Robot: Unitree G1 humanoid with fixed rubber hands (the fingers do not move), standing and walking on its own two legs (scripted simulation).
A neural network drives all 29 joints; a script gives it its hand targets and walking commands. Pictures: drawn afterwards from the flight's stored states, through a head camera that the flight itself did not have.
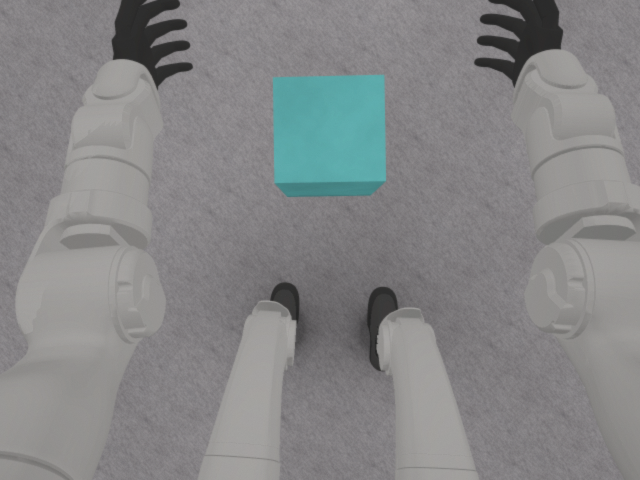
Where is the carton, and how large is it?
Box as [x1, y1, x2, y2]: [273, 75, 385, 196]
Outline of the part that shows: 383,75 273,77 274,182 287,196 369,195 385,181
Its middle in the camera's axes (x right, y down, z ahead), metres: +0.02 -0.20 +0.85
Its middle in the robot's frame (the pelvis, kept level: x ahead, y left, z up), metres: +0.56 +0.03 -0.53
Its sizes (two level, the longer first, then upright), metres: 0.210 0.200 0.250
